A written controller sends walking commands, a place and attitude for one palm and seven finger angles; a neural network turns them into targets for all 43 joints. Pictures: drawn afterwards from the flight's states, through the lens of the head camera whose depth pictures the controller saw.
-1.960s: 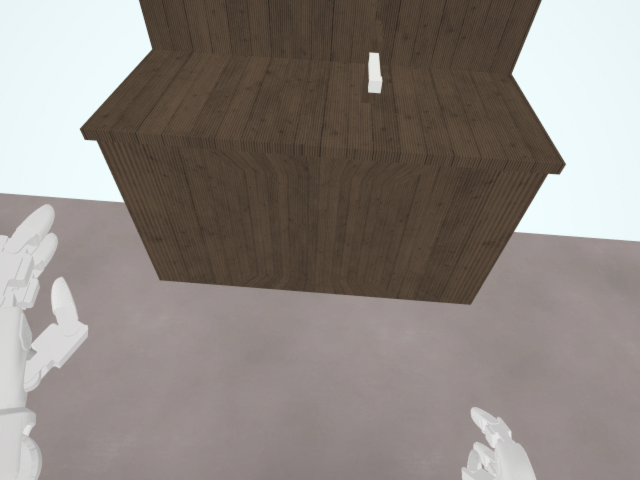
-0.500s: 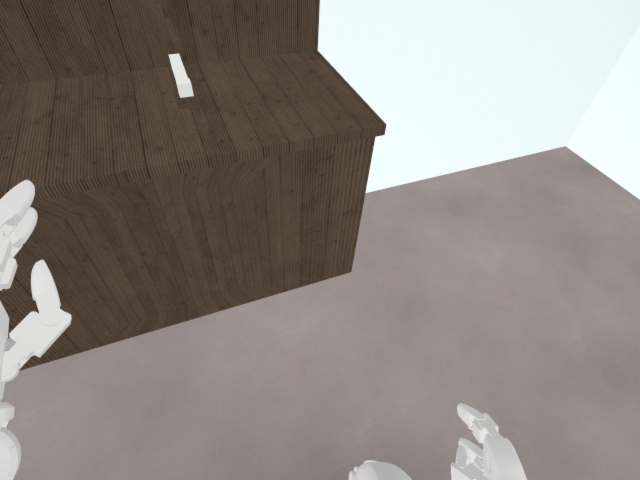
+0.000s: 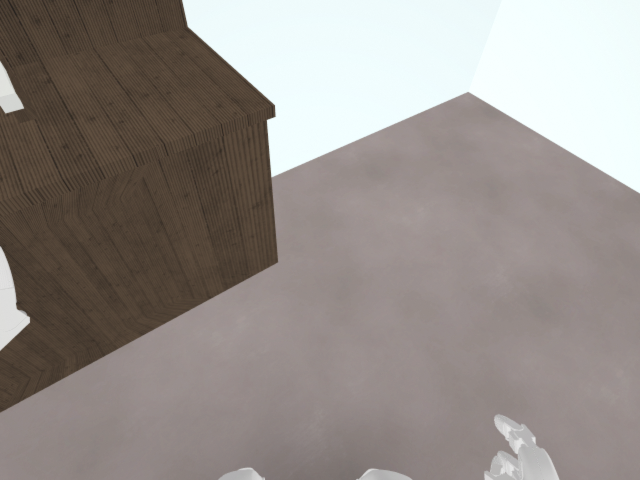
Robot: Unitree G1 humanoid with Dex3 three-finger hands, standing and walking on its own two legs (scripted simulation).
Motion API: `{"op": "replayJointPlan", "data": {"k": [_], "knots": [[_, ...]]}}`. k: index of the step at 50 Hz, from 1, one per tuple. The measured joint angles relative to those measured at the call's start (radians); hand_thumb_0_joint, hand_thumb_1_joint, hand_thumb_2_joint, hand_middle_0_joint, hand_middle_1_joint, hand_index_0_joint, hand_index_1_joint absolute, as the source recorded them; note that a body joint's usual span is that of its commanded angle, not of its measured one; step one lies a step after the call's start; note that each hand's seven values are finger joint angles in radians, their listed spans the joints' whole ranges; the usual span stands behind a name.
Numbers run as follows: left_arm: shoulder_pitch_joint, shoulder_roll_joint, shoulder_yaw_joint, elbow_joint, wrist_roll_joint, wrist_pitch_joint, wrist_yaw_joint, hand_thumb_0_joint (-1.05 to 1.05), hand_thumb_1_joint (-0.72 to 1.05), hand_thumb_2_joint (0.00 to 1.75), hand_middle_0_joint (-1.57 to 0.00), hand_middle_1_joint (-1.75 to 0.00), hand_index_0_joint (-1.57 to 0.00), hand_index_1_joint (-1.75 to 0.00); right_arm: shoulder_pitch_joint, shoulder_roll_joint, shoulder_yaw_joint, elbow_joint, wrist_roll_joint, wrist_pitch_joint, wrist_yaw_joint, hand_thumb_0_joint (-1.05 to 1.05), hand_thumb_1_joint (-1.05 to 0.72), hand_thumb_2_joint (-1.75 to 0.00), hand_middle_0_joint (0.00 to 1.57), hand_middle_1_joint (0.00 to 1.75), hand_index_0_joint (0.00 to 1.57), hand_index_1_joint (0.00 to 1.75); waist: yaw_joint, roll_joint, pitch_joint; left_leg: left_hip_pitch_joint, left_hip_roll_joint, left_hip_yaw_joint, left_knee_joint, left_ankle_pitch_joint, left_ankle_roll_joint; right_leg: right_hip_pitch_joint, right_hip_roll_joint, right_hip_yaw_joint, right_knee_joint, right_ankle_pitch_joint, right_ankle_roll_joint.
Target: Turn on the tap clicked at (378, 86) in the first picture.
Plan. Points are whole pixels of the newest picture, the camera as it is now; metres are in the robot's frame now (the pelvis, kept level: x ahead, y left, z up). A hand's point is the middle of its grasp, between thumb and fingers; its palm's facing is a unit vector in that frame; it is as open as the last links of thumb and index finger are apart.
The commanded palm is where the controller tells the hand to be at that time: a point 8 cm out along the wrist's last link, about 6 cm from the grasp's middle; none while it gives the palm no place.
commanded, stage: turn to face it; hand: left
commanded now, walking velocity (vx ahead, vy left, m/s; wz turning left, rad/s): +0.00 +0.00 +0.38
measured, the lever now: (8, 99) +0.68 +0.51 +0.10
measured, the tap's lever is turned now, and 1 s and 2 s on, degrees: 0 0 0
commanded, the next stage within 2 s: take the last steps up to it in 0.16 s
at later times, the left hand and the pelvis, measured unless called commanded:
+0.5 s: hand out of the picture +0.15 +0.24 +0.20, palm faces +0.58 -0.72 -0.40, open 7.4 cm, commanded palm +0.10 +0.27 +0.20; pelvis +0.00 -0.03 +0.02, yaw +11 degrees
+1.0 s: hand (25, 349) +0.20 +0.23 +0.19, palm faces +0.56 -0.66 -0.50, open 7.4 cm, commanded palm +0.15 +0.25 +0.20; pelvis +0.05 -0.06 +0.01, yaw +11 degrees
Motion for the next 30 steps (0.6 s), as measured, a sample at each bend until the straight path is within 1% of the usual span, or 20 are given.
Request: {"op": "replayJointPlan", "data": {"k": [1,3,4,5,6,8,10,11,13,15,16,17,18,19,21,23,24,26,30], "knots": [[-0.012,-0.009,-0.001,0.02,-0.003,0.001,0.005,0.01,0.88,0.9,-0.23,-0.31,-0.22,-0.3,0.013,-0.002,-0.001,0.006,-0.001,-0.005,-0.004,0.02,-0.91,-0.9,0.2,0.3,0.19,0.3,0.006,0.001,-0.018,0.026,-0.008,0.001,-0.061,0.05,0.011,0.006,-0.005,-0.007,0.01,-0.012,0.005],[-0.054,-0.045,-0.017,0.084,-0.01,0.012,0.01,0.0,0.88,0.9,-0.22,-0.31,-0.22,-0.3,0.031,0.009,-0.002,0.025,-0.001,-0.01,-0.014,0.02,-0.91,-0.9,0.2,0.3,0.19,0.3,0.031,-0.024,-0.051,0.052,-0.034,0.008,-0.087,0.082,0.04,0.021,-0.031,-0.003,0.024,-0.034,0.021],[-0.076,-0.073,-0.03,0.123,-0.011,0.02,0.01,0.0,0.88,0.9,-0.22,-0.31,-0.22,-0.3,0.042,0.013,0.002,0.029,-0.001,-0.013,-0.018,0.02,-0.91,-0.9,0.2,0.3,0.19,0.3,0.044,-0.025,-0.071,0.058,-0.039,0.007,-0.094,0.079,0.047,0.022,-0.031,0.005,0.035,-0.077,0.039],[-0.098,-0.103,-0.045,0.164,-0.008,0.027,0.01,0.0,0.88,0.9,-0.22,-0.31,-0.22,-0.3,0.052,0.017,0.005,0.032,-0.004,-0.02,-0.02,0.02,-0.91,-0.9,0.2,0.3,0.19,0.3,0.052,-0.02,-0.089,0.059,-0.042,-0.001,-0.103,0.078,0.052,0.018,-0.023,0.023,0.066,-0.135,0.054],[-0.122,-0.132,-0.062,0.205,-0.003,0.037,0.01,0.0,0.89,0.9,-0.22,-0.31,-0.22,-0.3,0.059,0.023,0.009,0.034,-0.008,-0.028,-0.019,0.02,-0.91,-0.9,0.2,0.3,0.19,0.3,0.057,-0.012,-0.103,0.06,-0.045,-0.016,-0.116,0.082,0.054,0.013,-0.015,0.041,0.107,-0.175,0.065],[-0.169,-0.187,-0.107,0.261,0.007,0.064,0.007,0.01,0.89,0.9,-0.21,-0.3,-0.21,-0.3,0.064,0.036,0.018,0.036,-0.012,-0.046,-0.014,0.02,-0.91,-0.9,0.2,0.3,0.19,0.3,0.067,0.005,-0.108,0.06,-0.052,-0.054,-0.145,0.106,0.054,0.026,-0.005,0.07,0.146,-0.195,0.078],[-0.196,-0.227,-0.154,0.261,0.013,0.085,0.003,0.01,0.89,0.9,-0.21,-0.3,-0.21,-0.3,0.052,0.05,0.033,0.035,-0.016,-0.067,-0.004,0.02,-0.91,-0.9,0.2,0.3,0.19,0.3,0.084,0.011,-0.097,0.058,-0.058,-0.081,-0.171,0.132,0.05,0.055,-0.004,0.094,0.116,-0.195,0.086],[-0.196,-0.237,-0.175,0.243,0.015,0.092,0.001,0.01,0.89,0.9,-0.21,-0.3,-0.21,-0.3,0.04,0.058,0.041,0.032,-0.017,-0.078,0.002,0.02,-0.91,-0.9,0.2,0.3,0.2,0.3,0.093,0.01,-0.088,0.055,-0.06,-0.088,-0.181,0.143,0.047,0.07,-0.006,0.105,0.089,-0.195,0.089],[-0.183,-0.235,-0.205,0.191,0.015,0.098,-0.004,0.01,0.89,0.9,-0.21,-0.3,-0.2,-0.3,0.009,0.076,0.055,0.019,-0.022,-0.095,0.011,0.02,-0.91,-0.89,0.2,0.3,0.2,0.3,0.102,0.007,-0.069,0.045,-0.063,-0.097,-0.196,0.162,0.039,0.102,-0.009,0.121,0.028,-0.191,0.091],[-0.168,-0.205,-0.21,0.142,0.013,0.094,-0.008,0.01,0.89,0.9,-0.21,-0.3,-0.2,-0.3,-0.023,0.094,0.067,0.003,-0.025,-0.104,0.016,0.02,-0.91,-0.89,0.2,0.3,0.2,0.3,0.105,0.006,-0.052,0.031,-0.066,-0.105,-0.202,0.177,0.028,0.142,-0.008,0.127,-0.057,-0.162,0.091],[-0.167,-0.189,-0.206,0.129,0.013,0.089,-0.01,0.01,0.89,0.9,-0.21,-0.3,-0.21,-0.3,-0.041,0.098,0.07,-0.003,-0.023,-0.103,0.019,0.02,-0.91,-0.89,0.2,0.3,0.2,0.3,0.107,0.016,-0.042,0.024,-0.06,-0.112,-0.2,0.182,0.021,0.153,-0.001,0.122,-0.098,-0.093,0.088],[-0.168,-0.175,-0.201,0.123,0.012,0.085,-0.012,0.01,0.89,0.9,-0.21,-0.3,-0.21,-0.3,-0.057,0.098,0.071,-0.006,-0.02,-0.096,0.021,0.02,-0.91,-0.89,0.2,0.3,0.2,0.3,0.106,0.035,-0.031,0.021,-0.05,-0.125,-0.195,0.186,0.014,0.159,0.012,0.111,-0.114,-0.046,0.077],[-0.166,-0.162,-0.194,0.122,0.011,0.083,-0.014,0.01,0.89,0.9,-0.21,-0.3,-0.21,-0.3,-0.067,0.097,0.071,-0.008,-0.016,-0.086,0.023,0.02,-0.91,-0.89,0.2,0.3,0.2,0.3,0.103,0.053,-0.03,0.018,-0.043,-0.135,-0.188,0.185,0.012,0.163,0.021,0.101,-0.116,-0.035,0.066],[-0.161,-0.148,-0.185,0.124,0.006,0.083,-0.015,0.01,0.89,0.9,-0.21,-0.3,-0.21,-0.3,-0.071,0.097,0.07,-0.007,-0.012,-0.074,0.025,0.02,-0.91,-0.89,0.2,0.3,0.2,0.3,0.101,0.058,-0.037,0.011,-0.041,-0.134,-0.17,0.15,0.016,0.161,0.022,0.096,-0.108,-0.042,0.057],[-0.155,-0.131,-0.173,0.14,-0.005,0.086,-0.019,0.01,0.89,0.9,-0.21,-0.31,-0.21,-0.3,-0.061,0.091,0.065,-0.001,-0.004,-0.051,0.023,0.01,-0.91,-0.89,0.2,0.3,0.2,0.3,0.095,0.049,-0.061,-0.018,-0.051,-0.102,-0.046,0.046,0.015,0.158,0.002,0.088,-0.089,-0.069,0.047],[-0.149,-0.139,-0.167,0.172,-0.009,0.084,-0.022,0.01,0.89,0.9,-0.22,-0.31,-0.21,-0.3,-0.04,0.071,0.059,0.013,-0.001,-0.03,0.016,0.01,-0.91,-0.89,0.2,0.3,0.2,0.3,0.09,0.039,-0.092,-0.043,-0.056,-0.065,0.081,-0.002,0.013,0.165,-0.02,0.078,-0.094,-0.079,0.046],[-0.144,-0.148,-0.165,0.191,-0.009,0.084,-0.022,0.01,0.89,0.9,-0.22,-0.31,-0.21,-0.3,-0.028,0.06,0.056,0.019,0.0,-0.021,0.012,0.01,-0.91,-0.89,0.2,0.3,0.2,0.3,0.089,0.034,-0.106,-0.043,-0.053,-0.046,0.105,-0.01,0.013,0.171,-0.029,0.074,-0.101,-0.078,0.049],[-0.137,-0.166,-0.166,0.23,-0.006,0.084,-0.021,0.01,0.89,0.9,-0.22,-0.31,-0.21,-0.3,-0.003,0.037,0.049,0.03,0.0,-0.007,0.001,0.01,-0.91,-0.89,0.2,0.3,0.2,0.3,0.089,0.023,-0.125,-0.021,-0.041,-0.01,0.075,-0.01,0.017,0.181,-0.045,0.065,-0.116,-0.076,0.053],[-0.154,-0.199,-0.187,0.264,0.002,0.098,-0.01,0.01,0.89,0.9,-0.21,-0.31,-0.21,-0.3,0.041,0.0,0.028,0.043,-0.005,-0.005,-0.023,0.02,-0.91,-0.89,0.2,0.3,0.2,0.3,0.099,0.002,-0.123,0.084,-0.025,0.042,-0.134,0.035,0.034,0.191,-0.062,0.039,-0.106,-0.094,0.065]]}}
